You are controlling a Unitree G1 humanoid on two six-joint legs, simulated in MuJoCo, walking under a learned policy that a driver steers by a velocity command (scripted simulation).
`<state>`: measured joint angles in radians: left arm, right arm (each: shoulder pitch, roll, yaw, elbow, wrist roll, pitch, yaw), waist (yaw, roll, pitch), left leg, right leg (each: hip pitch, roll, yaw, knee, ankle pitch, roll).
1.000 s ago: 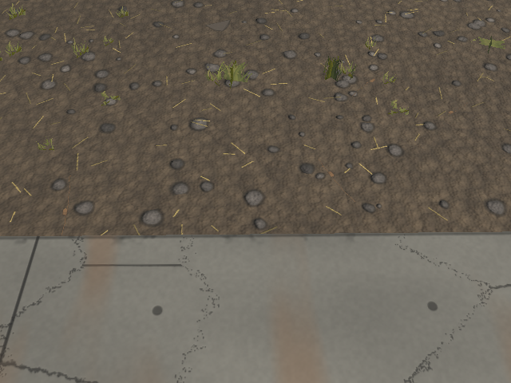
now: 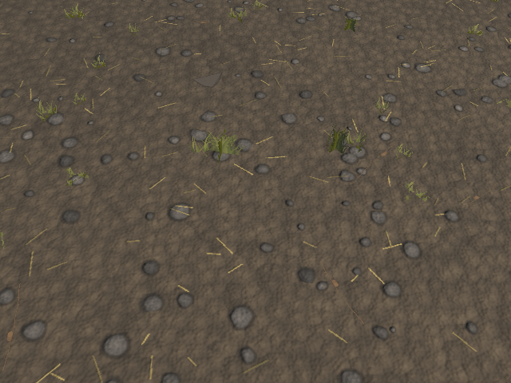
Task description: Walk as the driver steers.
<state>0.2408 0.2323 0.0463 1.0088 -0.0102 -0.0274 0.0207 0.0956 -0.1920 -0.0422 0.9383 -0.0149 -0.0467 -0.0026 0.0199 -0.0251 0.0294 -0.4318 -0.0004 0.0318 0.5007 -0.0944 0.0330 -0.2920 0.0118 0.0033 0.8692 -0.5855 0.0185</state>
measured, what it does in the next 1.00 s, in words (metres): steps on the spot: right foot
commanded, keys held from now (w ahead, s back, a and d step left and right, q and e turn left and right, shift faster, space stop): no key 1.00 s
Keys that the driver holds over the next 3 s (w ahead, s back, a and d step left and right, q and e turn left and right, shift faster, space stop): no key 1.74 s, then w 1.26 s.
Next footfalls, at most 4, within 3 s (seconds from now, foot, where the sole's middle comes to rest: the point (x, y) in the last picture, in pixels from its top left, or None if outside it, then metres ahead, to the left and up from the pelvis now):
0.16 right None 0.06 -0.14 -0.77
2.62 right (320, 334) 0.65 -0.18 -0.88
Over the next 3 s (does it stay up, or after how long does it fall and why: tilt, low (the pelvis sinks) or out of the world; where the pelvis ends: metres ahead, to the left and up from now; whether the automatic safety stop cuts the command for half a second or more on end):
stays up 0.71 -0.09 -0.10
